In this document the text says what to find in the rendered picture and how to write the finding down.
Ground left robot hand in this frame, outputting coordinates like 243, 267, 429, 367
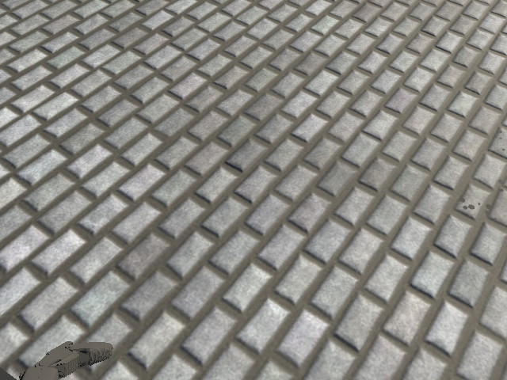
19, 341, 113, 380

